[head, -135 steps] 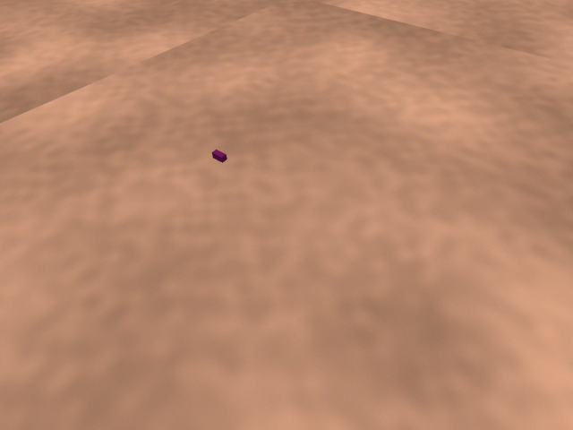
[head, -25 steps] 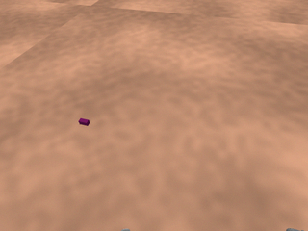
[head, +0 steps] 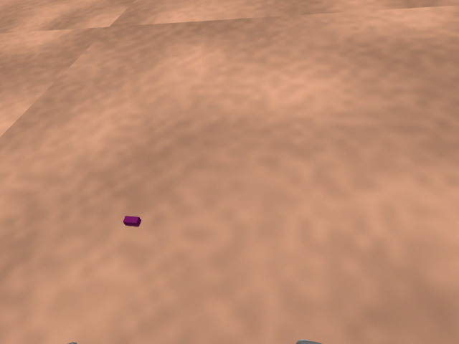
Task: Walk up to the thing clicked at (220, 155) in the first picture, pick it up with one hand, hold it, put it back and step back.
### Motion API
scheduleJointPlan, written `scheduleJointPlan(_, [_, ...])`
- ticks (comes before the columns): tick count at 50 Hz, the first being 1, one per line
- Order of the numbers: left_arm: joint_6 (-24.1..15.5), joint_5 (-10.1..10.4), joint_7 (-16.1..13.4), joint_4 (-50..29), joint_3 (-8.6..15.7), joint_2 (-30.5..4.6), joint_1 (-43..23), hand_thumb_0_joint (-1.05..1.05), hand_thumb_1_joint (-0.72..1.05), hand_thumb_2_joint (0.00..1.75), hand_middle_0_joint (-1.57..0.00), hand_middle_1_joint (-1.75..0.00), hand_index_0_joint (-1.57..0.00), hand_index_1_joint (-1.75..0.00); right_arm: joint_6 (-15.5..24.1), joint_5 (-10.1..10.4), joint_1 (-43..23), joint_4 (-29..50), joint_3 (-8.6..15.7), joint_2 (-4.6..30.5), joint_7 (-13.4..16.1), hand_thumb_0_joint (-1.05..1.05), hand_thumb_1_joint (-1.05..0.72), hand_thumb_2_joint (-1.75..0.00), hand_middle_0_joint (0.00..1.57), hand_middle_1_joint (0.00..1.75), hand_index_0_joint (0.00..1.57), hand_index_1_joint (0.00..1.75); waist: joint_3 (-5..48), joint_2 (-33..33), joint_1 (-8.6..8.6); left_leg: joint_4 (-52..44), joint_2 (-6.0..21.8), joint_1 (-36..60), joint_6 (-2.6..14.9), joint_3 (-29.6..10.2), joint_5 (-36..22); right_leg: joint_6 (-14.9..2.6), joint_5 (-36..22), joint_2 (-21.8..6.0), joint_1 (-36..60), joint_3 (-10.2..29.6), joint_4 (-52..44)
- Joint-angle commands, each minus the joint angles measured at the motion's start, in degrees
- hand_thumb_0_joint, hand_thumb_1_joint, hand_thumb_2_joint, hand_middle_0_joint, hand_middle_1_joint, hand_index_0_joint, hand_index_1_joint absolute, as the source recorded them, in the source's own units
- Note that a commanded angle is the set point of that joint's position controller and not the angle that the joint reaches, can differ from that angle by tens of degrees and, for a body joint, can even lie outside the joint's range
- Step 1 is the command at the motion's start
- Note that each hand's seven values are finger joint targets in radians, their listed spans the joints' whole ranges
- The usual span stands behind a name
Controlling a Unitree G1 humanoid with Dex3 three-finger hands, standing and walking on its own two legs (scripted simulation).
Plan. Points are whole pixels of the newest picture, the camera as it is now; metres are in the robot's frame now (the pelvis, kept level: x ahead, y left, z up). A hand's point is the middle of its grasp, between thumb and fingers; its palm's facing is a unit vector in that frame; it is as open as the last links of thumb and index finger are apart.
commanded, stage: walk up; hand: left
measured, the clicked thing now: (132, 221) +0.83 +0.61 -0.73
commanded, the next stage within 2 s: none
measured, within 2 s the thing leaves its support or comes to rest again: neither
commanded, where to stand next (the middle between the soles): +0.38 +0.41 m, yaw -9 degrees
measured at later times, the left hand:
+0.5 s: hand (5, 343) +0.19 +0.50 -0.13, palm faces -0.10 -0.84 -0.53, open 7.4 cm
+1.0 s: hand out of the picture +0.29 +0.62 -0.08, palm faces -0.09 -0.77 -0.63, open 7.4 cm
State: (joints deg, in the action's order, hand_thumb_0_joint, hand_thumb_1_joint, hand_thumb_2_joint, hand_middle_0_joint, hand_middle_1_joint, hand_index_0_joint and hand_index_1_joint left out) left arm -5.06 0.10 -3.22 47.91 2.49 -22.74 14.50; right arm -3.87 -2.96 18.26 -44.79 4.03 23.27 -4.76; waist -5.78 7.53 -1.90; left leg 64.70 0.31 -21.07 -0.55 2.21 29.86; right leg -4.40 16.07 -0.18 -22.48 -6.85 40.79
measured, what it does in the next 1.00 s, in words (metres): steps to the left: left foot, then right foot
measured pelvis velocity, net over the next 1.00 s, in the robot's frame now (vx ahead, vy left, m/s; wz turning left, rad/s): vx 0.20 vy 0.31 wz -0.10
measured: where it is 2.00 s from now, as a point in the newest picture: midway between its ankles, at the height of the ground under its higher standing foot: (144, 342)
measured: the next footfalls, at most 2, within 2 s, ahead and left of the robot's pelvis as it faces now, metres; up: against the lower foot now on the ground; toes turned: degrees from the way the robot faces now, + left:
left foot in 0.34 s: +0.19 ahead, +0.31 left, +0.00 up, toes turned +3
right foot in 0.70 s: +0.30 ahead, +0.14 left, +0.00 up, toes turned -11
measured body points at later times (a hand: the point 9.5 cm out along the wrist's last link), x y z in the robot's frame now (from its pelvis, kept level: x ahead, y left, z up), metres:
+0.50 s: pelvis +0.13 +0.19 +0.00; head +0.16 +0.19 +0.45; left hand +0.20 +0.55 -0.10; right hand +0.18 -0.15 -0.10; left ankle +0.15 +0.30 -0.71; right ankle +0.11 +0.03 -0.64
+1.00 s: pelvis +0.20 +0.31 +0.00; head +0.22 +0.24 +0.44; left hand +0.30 +0.65 -0.04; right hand +0.26 -0.03 -0.14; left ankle +0.25 +0.52 -0.64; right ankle +0.26 +0.15 -0.71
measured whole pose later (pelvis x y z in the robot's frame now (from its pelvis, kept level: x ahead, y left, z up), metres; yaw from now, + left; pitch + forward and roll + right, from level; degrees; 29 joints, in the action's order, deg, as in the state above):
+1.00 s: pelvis +0.20 +0.31 +0.00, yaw -6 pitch -3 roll +0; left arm -5.4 -2.0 -4.6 47.9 2.7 -24.0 18.5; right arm -6.0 -2.7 15.0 -42.8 6.3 28.2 -4.7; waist -6.4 9.7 -0.1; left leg 68.1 5.1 -31.4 -1.7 -8.8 21.9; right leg 0.1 15.6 -5.9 -22.6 -2.5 41.1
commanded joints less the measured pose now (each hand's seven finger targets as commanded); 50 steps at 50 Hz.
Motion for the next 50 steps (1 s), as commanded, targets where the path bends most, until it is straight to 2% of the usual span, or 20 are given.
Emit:
scheduleJointPlan(1, [-1.5,0.19,-2.26,-2.36,5.84,-18.41,5.94,0.0,0.9,0.9,-0.2,-0.3,-0.2,-0.3,1.69,0.38,0.09,5.18,5.1,14.65,0.58,0.0,-0.9,-0.9,0.2,0.3,0.2,0.3,2.84,-9.31,2.04,5.51,6.22,-16.28,-0.04,-9.46,-6.78,-7.83,7.28,-18.01,10.26,26.25,-22.71])
scheduleJointPlan(5, [-2.6,-0.67,-1.41,-2.14,5.95,-19.03,5.87,0.0,0.9,0.9,-0.2,-0.3,-0.2,-0.3,0.65,0.11,-0.07,4.79,5.02,12.27,-0.62,0.0,-0.9,-0.9,0.2,0.3,0.2,0.3,0.93,-14.37,1.04,0.97,6.99,-13.59,-0.55,-6.85,-12.55,-6.73,-0.47,-13.71,3.72,16.29,-21.2])
scheduleJointPlan(12, [-2.69,-2.14,-1.52,-2.43,7.34,-23.79,6.28,0.0,0.9,0.9,-0.2,-0.3,-0.2,-0.3,0.94,-0.16,-8.07,7.28,5.84,12.88,-2.29,0.0,-0.9,-0.9,0.2,0.3,0.2,0.3,2.41,-17.6,2.42,-14.37,9.38,-6.16,-0.48,-3.09,-12.89,-6.81,5.22,-14.08,-0.98,13.52,-17.31])
scheduleJointPlan(13, [-2.5,-2.16,-1.57,-2.19,7.37,-24.4,5.42,0.0,0.9,0.9,-0.2,-0.3,-0.2,-0.3,1.06,-0.07,-7.68,6.94,6.26,13.3,-2.33,0.0,-0.9,-0.9,0.2,0.3,0.2,0.3,3.33,-17.48,1.72,-15.71,8.52,-4.04,-0.12,-2.12,-11.6,-6.68,6.69,-13.9,-1.53,13.28,-16.14])
scheduleJointPlan(16, [-1.35,-2.2,-1.93,-2.76,6.74,-22.88,-0.1,0.0,0.9,0.9,-0.2,-0.3,-0.2,-0.3,1.39,-0.27,3.38,3.18,7.62,14.14,-1.64,0.0,-0.9,-0.9,0.2,0.3,0.2,0.3,8.24,-12.22,-5.87,-25.68,4.66,12.6,1.3,1.94,-8.42,-3.97,3.42,-12.65,-8.66,9.71,-1.84])
scheduleJointPlan(17, [-0.79,-2.28,-2.0,-2.25,5.15,-17.53,3.7,0.0,0.9,0.9,-0.2,-0.3,-0.2,-0.3,2.0,-0.8,9.18,1.17,8.37,15.84,-0.95,0.0,-0.9,-0.9,0.2,0.3,0.2,0.3,11.46,-0.62,-7.97,-31.13,3.41,19.91,2.01,-1.3,-5.72,-1.33,1.03,-8.67,-11.07,6.16,13.99])
scheduleJointPlan(18, [-0.47,-1.49,-1.99,-2.15,2.67,-10.45,7.02,0.0,0.9,0.9,-0.2,-0.3,-0.2,-0.3,2.59,-1.37,9.49,1.76,8.87,20.33,-0.22,0.0,-0.9,-0.9,0.2,0.3,0.2,0.3,7.52,16.28,-7.36,-41.97,13.79,18.88,2.53,-19.72,-0.24,1.8,17.36,1.21,-22.17,6.31,27.72])
scheduleJointPlan(19, [-0.05,-0.48,-2.9,-2.08,2.96,-13.23,6.49,0.0,0.9,0.9,-0.2,-0.3,-0.2,-0.3,3.04,-0.01,3.84,4.05,9.19,24.06,0.4,0.0,-0.9,-0.9,0.2,0.3,0.2,0.3,6.24,14.68,-4.93,-48.64,20.9,15.98,5.42,-31.9,-0.09,1.84,17.53,2.47,-25.86,8.41,30.86])
scheduleJointPlan(20, [-0.04,-0.53,-3.47,-0.78,3.4,-15.95,6.14,0.0,0.9,0.9,-0.2,-0.3,-0.2,-0.3,2.85,1.14,0.37,4.64,9.49,25.96,0.61,0.0,-0.9,-0.9,0.2,0.3,0.2,0.3,5.72,14.62,-3.43,-50.55,22.82,14.21,10.49,-36.62,5.94,0.28,15.62,-1.2,-25.13,10.32,34.98])
scheduleJointPlan(23, [-0.38,1.02,-2.47,3.22,4.19,-18.26,7.57,0.0,0.9,0.9,-0.2,-0.3,-0.2,-0.3,3.49,0.51,-2.41,5.72,6.56,16.88,1.61,0.0,-0.9,-0.9,0.2,0.3,0.2,0.3,0.36,5.95,-1.15,-42.04,14.91,10.03,7.94,-17.03,-15.27,1.11,7.14,-3.41,-20.93,10.93,29.08])
scheduleJointPlan(27, [-0.7,1.16,-1.71,2.74,3.24,-14.53,7.48,0.0,0.9,0.9,-0.2,-0.3,-0.2,-0.3,3.97,0.31,-1.72,5.99,5.33,14.29,1.87,0.0,-0.9,-0.9,0.2,0.3,0.2,0.3,2.27,5.19,-0.59,-37.32,13.39,13.37,12.28,-8.73,-41.94,2.93,7.13,-2.97,-13.53,5.26,15.1])
scheduleJointPlan(29, [-0.84,1.01,-1.65,1.68,3.24,-13.55,6.93,0.0,0.9,0.9,-0.2,-0.3,-0.2,-0.3,3.69,-0.13,-1.28,7.27,5.02,13.4,1.82,0.0,-0.9,-0.9,0.2,0.3,0.2,0.3,3.93,4.16,-0.9,-36.16,14.06,13.25,14.22,-6.43,-47.53,2.78,5.65,-2.66,-9.37,1.94,9.51])
scheduleJointPlan(32, [-0.76,0.96,-1.71,1.76,3.8,-12.97,9.35,0.0,0.9,0.9,-0.2,-0.3,-0.2,-0.3,2.56,-0.55,-3.63,9.15,4.68,12.98,1.49,0.0,-0.9,-0.9,0.2,0.3,0.2,0.3,5.22,2.05,1.14,-33.3,11.51,5.73,12.1,-4.12,-37.9,2.11,-3.14,-0.54,3.92,0.29,-0.15])
scheduleJointPlan(34, [-0.82,0.42,-2.73,4.32,5.91,-16.48,19.66,0.0,0.9,0.9,-0.2,-0.3,-0.2,-0.3,2.19,0.38,-6.55,11.24,3.72,10.32,1.21,0.0,-0.9,-0.9,0.2,0.3,0.2,0.3,9.69,-7.48,7.76,-18.55,7.3,-3.85,6.95,0.11,-32.63,1.38,-12.59,-2.05,22.95,4.37,-10.92])
scheduleJointPlan(35, [-0.79,-0.36,-3.54,4.05,7.29,-20.04,22.82,0.0,0.9,0.9,-0.2,-0.3,-0.2,-0.3,2.02,0.71,-3.06,11.23,2.95,7.99,1.29,0.0,-0.9,-0.9,0.2,0.3,0.2,0.3,11.47,-16.29,9.13,-6.18,2.74,-13.27,3.68,0.87,-11.17,-1.64,-6.31,-10.89,30.18,20.64,-16.26])
scheduleJointPlan(36, [-0.73,-0.92,-4.01,1.13,7.33,-22.92,18.57,0.0,0.9,0.9,-0.2,-0.3,-0.2,-0.3,1.0,0.8,1.75,10.02,3.03,8.55,1.44,0.0,-0.9,-0.9,0.2,0.3,0.2,0.3,13.69,-15.97,5.92,3.02,0.23,-17.75,1.39,-5.27,2.42,-5.61,3.78,-24.3,29.03,41.57,-20.91])
scheduleJointPlan(38, [-0.3,-0.4,-4.9,-2.2,6.79,-22.58,8.13,0.0,0.9,0.9,-0.2,-0.3,-0.2,-0.3,-0.94,-0.43,2.62,8.26,5.14,14.42,2.44,0.0,-0.9,-0.9,0.2,0.3,0.2,0.3,8.34,-8.98,3.29,11.97,3.71,-17.75,0.59,-9.46,3.94,-13.37,13.74,-28.87,15.89,44.98,-24.09])
scheduleJointPlan(42, [-1.16,-1.0,-3.96,-2.67,5.58,-18.19,5.02,0.0,0.9,0.9,-0.2,-0.3,-0.2,-0.3,-0.71,0.08,2.4,5.55,5.26,14.35,1.75,0.0,-0.9,-0.9,0.2,0.3,0.2,0.3,1.94,-8.97,1.29,10.28,3.16,-13.79,0.15,-12.68,-5.46,-7.05,4.43,-17.62,3.5,22.35,-19.4])
scheduleJointPlan(44, [-1.62,-1.28,-3.53,-2.27,5.92,-18.76,6.07,0.0,0.9,0.9,-0.2,-0.3,-0.2,-0.3,-0.89,-0.07,3.03,5.33,5.1,13.23,1.39,0.0,-0.9,-0.9,0.2,0.3,0.2,0.3,2.35,-11.97,1.48,10.09,3.08,-12.62,-0.4,-12.42,-7.86,-7.13,-0.36,-16.37,2.31,18.24,-17.26])
scheduleJointPlan(50, [-1.32,-2.59,-2.92,-3.2,7.66,-22.93,4.01,0.0,0.9,0.9,-0.2,-0.3,-0.2,-0.3,-1.34,-0.22,-0.71,6.36,5.52,13.43,-0.28,0.0,-0.9,-0.9,0.2,0.3,0.2,0.3,2.06,-21.01,1.93,-3.65,6.53,-10.11,-1.24,-5.05,-5.96,-6.76,14.13,-14.17,-2.73,13.39,-17.02])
